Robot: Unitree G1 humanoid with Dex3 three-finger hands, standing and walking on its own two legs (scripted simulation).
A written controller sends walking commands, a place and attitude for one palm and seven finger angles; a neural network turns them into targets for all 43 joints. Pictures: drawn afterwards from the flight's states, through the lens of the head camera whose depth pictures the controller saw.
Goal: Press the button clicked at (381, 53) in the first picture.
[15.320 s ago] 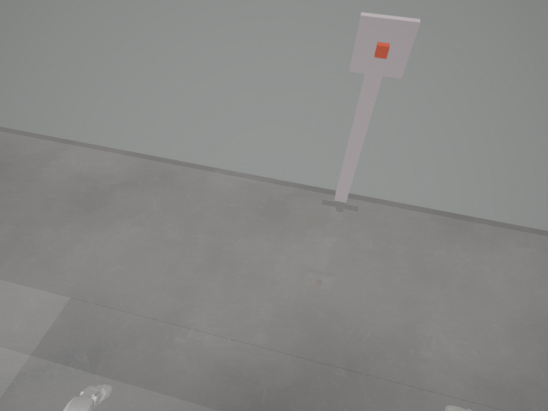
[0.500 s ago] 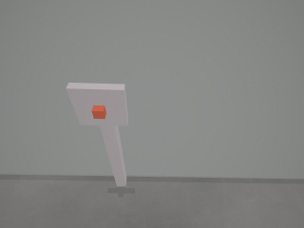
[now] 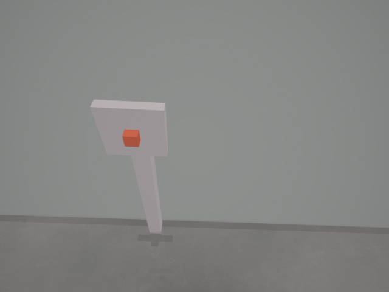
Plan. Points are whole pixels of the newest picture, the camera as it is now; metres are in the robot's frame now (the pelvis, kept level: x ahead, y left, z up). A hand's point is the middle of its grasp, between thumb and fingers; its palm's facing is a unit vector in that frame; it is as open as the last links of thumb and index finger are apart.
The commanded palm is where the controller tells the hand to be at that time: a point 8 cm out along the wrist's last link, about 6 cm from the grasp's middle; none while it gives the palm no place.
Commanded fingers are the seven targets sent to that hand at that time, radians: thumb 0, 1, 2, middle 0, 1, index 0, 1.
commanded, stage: look again from close up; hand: left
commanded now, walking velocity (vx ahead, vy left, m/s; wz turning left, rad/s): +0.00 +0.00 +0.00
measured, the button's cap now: (132, 137) +0.48 +0.20 +0.01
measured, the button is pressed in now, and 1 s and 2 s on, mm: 0 0 0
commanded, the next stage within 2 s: raise the hand and make a fist in 0.32 s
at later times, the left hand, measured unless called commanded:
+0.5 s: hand out of the picture +0.07 +0.19 -0.14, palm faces +0.17 -0.96 -0.21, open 7.3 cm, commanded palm +0.10 +0.22 -0.07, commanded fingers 0.00 0.90 0.90 -0.34 -0.45 -0.34 -0.45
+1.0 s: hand (111, 286) +0.14 +0.17 -0.04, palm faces +0.20 -0.98 -0.09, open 4.3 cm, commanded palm +0.13 +0.22 -0.04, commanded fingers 0.00 0.90 0.90 -1.02 -1.20 -1.02 -1.20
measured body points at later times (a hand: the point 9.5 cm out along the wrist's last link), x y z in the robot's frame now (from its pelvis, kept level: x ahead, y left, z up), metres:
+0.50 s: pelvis +0.01 +0.00 +0.00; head +0.02 +0.00 +0.45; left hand +0.06 +0.24 -0.12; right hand +0.04 -0.23 -0.15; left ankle +0.03 +0.10 -0.74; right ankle +0.00 -0.12 -0.74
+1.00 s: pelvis -0.01 -0.04 -0.11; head +0.05 -0.03 +0.34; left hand +0.12 +0.22 -0.03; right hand +0.25 -0.25 -0.16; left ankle +0.03 +0.10 -0.74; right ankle +0.00 -0.12 -0.74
